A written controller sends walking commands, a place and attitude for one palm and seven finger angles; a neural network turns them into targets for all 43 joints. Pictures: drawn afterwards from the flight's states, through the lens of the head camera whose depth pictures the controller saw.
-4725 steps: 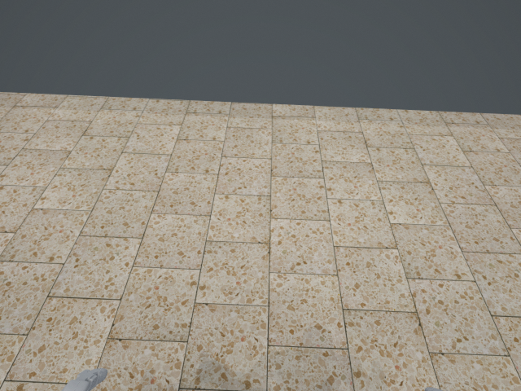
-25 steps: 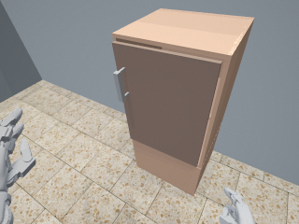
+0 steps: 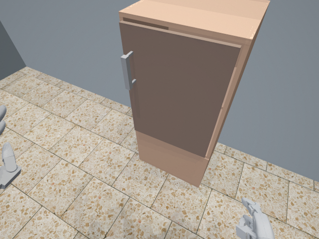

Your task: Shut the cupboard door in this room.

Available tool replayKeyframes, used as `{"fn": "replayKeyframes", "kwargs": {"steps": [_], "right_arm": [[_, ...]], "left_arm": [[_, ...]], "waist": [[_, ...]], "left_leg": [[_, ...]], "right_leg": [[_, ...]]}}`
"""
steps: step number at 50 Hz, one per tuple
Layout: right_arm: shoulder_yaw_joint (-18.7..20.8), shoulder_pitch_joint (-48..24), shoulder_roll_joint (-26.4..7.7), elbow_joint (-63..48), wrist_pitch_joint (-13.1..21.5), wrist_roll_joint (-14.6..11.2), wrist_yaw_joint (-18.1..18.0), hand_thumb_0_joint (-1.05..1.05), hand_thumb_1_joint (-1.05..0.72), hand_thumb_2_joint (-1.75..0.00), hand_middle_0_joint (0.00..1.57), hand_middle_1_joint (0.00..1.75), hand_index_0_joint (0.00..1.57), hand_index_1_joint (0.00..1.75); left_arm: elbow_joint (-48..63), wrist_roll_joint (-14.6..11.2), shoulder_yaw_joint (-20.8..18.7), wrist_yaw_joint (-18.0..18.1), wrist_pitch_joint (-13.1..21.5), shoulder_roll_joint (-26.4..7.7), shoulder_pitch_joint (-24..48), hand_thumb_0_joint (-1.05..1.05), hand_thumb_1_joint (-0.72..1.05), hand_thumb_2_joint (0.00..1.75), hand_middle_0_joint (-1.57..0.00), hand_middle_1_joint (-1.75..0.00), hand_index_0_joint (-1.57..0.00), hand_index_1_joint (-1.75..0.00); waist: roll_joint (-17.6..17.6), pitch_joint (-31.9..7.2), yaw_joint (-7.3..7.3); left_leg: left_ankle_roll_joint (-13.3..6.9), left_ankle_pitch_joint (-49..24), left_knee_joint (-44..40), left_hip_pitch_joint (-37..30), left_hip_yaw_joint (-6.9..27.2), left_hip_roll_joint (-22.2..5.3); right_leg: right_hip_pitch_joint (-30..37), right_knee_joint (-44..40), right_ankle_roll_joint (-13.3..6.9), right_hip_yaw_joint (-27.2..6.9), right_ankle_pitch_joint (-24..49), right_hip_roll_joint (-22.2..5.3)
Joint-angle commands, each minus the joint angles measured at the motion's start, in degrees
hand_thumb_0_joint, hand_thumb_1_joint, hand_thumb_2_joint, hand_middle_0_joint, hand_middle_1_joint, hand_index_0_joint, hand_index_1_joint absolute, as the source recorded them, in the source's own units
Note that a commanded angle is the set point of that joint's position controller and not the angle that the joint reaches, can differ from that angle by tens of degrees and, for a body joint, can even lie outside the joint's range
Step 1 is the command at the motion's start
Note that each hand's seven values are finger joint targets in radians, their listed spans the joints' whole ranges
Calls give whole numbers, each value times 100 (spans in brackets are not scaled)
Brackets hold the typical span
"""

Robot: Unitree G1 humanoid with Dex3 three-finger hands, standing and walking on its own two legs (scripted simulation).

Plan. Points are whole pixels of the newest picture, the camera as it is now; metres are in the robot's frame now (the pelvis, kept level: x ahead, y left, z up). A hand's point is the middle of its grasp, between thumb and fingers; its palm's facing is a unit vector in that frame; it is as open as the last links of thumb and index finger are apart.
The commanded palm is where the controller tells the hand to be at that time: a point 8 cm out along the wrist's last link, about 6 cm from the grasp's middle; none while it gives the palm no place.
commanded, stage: step back with the hand held close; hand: left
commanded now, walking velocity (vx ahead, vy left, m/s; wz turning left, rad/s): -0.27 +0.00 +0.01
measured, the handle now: (129, 70) +0.70 +0.17 +0.04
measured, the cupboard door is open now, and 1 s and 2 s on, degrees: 2 2 2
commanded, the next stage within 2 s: stop stepping back and stand still in 0.62 s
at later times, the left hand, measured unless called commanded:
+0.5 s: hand out of the picture +0.10 +0.30 +0.17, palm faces +0.54 -0.72 -0.43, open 7.4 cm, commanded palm +0.03 +0.31 +0.18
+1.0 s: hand out of the picture +0.04 +0.31 +0.17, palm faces +0.53 -0.78 -0.34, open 7.4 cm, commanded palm -0.01 +0.33 +0.18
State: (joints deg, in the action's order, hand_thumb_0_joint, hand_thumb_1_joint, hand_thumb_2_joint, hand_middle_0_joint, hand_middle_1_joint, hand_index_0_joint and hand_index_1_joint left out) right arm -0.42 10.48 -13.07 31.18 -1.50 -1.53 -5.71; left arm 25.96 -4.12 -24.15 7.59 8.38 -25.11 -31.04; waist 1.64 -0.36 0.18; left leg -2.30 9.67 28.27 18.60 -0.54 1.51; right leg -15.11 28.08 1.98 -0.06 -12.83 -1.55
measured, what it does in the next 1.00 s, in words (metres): walks backwards: right foot, then left foot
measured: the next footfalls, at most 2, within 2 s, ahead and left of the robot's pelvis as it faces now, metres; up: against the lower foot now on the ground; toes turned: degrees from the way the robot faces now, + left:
right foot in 0.62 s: -0.16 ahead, -0.13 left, +0.00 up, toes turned +4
left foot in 0.96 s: -0.07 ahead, +0.15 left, +0.00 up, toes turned +2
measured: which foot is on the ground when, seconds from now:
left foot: down 0.00-0.84, up 0.86-0.94, down 0.96-1.00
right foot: down 0.00-0.38, up 0.40-0.60, down 0.62-1.00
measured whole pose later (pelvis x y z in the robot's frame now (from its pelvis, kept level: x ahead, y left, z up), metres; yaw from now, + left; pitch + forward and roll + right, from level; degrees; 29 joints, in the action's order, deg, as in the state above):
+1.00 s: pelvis -0.15 +0.02 -0.02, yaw +0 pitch -1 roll -3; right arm 0.8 17.5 -14.5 38.4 4.2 -0.6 -6.2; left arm 23.9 -3.5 -25.8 9.6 12.0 -24.2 -28.4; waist 0.3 -7.1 -0.8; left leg -1.6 17.7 39.8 23.8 1.1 0.3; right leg -10.5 34.8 1.9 -0.1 -23.9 -0.4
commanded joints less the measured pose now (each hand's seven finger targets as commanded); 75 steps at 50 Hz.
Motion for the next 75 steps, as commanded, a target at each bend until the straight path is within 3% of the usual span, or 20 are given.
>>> {"fn": "replayKeyframes", "kwargs": {"steps": [1,8,14,17,19,21,29,32,34,39,42,44,48,50,52,57,61,65,70,75], "right_arm": [[319,-529,-805,-857,368,32,-71,0,-90,-90,20,30,20,30],[369,-377,-771,-823,601,88,-9,0,-90,-90,20,30,20,30],[327,-166,-546,-430,654,151,65,0,-90,-90,20,30,20,30],[297,-228,-653,-456,704,138,-27,0,-90,-90,20,30,20,30],[318,-363,-791,-508,834,112,-102,0,-90,-90,20,30,20,30],[392,-377,-762,-463,897,183,-108,0,-90,-90,20,30,20,30],[347,-364,-606,-284,1068,175,205,0,-90,-90,20,30,20,30],[273,-347,-467,-98,1058,203,122,0,-90,-90,20,30,20,30],[407,-276,-481,-103,1052,77,37,0,-90,-90,20,30,20,30],[344,-618,-516,-452,874,123,42,0,-90,-90,20,30,20,30],[350,-383,-489,-353,700,143,3,0,-90,-90,20,30,20,30],[294,-306,-478,-277,647,162,2,0,-90,-90,20,30,20,30],[197,-139,-730,-166,903,99,-105,0,-90,-90,20,30,20,30],[254,-188,-834,-273,1104,3,-168,0,-90,-90,20,30,20,30],[195,-118,-620,-190,1206,157,-73,0,-90,-90,20,30,20,30],[217,-211,-513,-478,1276,215,228,0,-90,-90,20,30,20,30],[175,-100,-441,-417,932,285,221,0,-90,-90,20,30,20,30],[297,-61,-568,-242,660,176,144,0,-90,-90,20,30,20,30],[193,-157,-571,-52,750,110,51,0,-90,-90,20,30,20,30],[183,-294,-661,-167,1031,121,-19,0,-90,-90,20,30,20,30]], "left_arm": [[937,110,-717,158,504,-854,206,0,90,90,-20,-30,-20,-30],[1303,239,-863,200,741,-975,286,0,90,90,-20,-30,-20,-30],[1486,145,-691,406,758,-1029,524,0,90,90,-20,-30,-20,-30],[1530,138,-640,417,784,-1015,796,0,90,90,-20,-30,-20,-30],[1413,176,-857,423,888,-1047,685,0,90,90,-20,-30,-20,-30],[1329,284,-1045,343,956,-1092,786,0,90,90,-20,-30,-20,-30],[1674,-15,-770,108,1061,-944,97,0,90,90,-20,-30,-20,-30],[1700,7,-881,154,1157,-1263,598,0,90,90,-20,-30,-20,-30],[1787,2,-674,152,1128,-1179,839,0,90,90,-20,-30,-20,-30],[1351,-147,-1131,108,904,-1304,4,0,90,90,-20,-30,-20,-30],[1156,-103,-1050,182,750,-1331,-9,0,90,90,-20,-30,-20,-30],[1028,-10,-823,241,618,-1144,249,0,90,90,-20,-30,-20,-30],[357,77,-297,271,461,-729,1521,0,90,90,-20,-30,-20,-30],[490,125,-242,302,560,-793,1765,0,90,90,-20,-30,-20,-30],[1198,122,-352,273,662,-909,1518,0,90,90,-20,-30,-20,-30],[2574,84,-717,232,689,-1016,-246,0,90,90,-20,-30,-20,-30],[1886,17,-1068,280,535,-1170,-1052,0,90,90,-20,-30,-20,-30],[935,-13,-1067,393,394,-1101,-3,0,90,90,-20,-30,-20,-30],[138,136,-315,314,400,-695,854,0,90,90,-20,-30,-20,-30],[1377,230,-279,259,583,-993,1573,0,90,90,-20,-30,-20,-30]], "waist": [[667,-292,21],[370,-386,4],[-929,-477,-134],[-25,-138,-176],[1312,-197,-84],[1520,-426,-31],[904,-741,-20],[-38,-1101,-77],[-587,-1848,-202],[832,-646,-87],[-582,69,-154],[-1059,531,-195],[410,1056,-273],[882,775,-131],[1445,71,-139],[1250,-1237,23],[659,-1013,-103],[-866,7,-105],[-639,489,-186],[625,95,-90]], "left_leg": [[-288,2323,-1561,1903,1011,-945],[-285,2804,-896,2121,856,-759],[209,1066,1665,-161,93,-182],[53,1298,69,-32,591,-502],[-352,3006,-1717,1705,1832,-1499],[-640,3733,-2301,2767,2273,-2073],[57,1388,-1023,243,831,-1272],[326,-806,106,-1082,-127,-806],[204,-2632,382,-2045,-352,-752],[307,1260,-599,-860,55,-796],[593,1107,2065,-1265,-36,-177],[450,933,2846,-460,294,-325],[178,1123,-695,358,1028,-786],[-98,1560,-1671,345,2192,-1332],[257,1969,-2143,-186,2581,-1522],[199,1999,-1879,-267,1196,-1102],[337,1484,-576,548,399,-563],[324,1118,1929,1011,251,-367],[141,390,423,-15,-19,-458],[-173,-628,-624,-569,1058,-1026]], "right_leg": [[1488,413,-86,-43,10,165],[1129,202,-227,-428,-683,75],[-1535,-1328,-901,-1416,-1540,-1327],[-1566,-527,-414,-545,-1424,-487],[78,1282,-96,-41,-944,408],[1101,2912,-46,-96,-859,680],[91,-549,-329,-66,-975,345],[-732,-733,-421,-739,1375,-480],[-449,-243,246,-271,3497,-197],[-950,-816,-384,-227,-1845,182],[-2927,-1958,-1161,-1458,-3801,-995],[-2819,-1881,-1277,-1471,-3293,-1357],[-1135,55,-277,144,-1630,27],[-470,500,-120,20,-858,394],[-503,1079,-152,-160,-1181,387],[916,118,-274,268,-867,561],[1375,-769,-670,-135,-934,-128],[-260,-1850,-1412,-2088,-2855,-1626],[-464,-823,-759,-549,-512,-944],[-227,192,-143,83,202,18]]}}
